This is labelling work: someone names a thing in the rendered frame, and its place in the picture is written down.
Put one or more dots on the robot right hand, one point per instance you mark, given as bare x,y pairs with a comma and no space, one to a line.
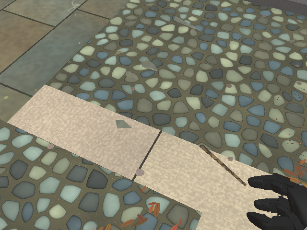
292,211

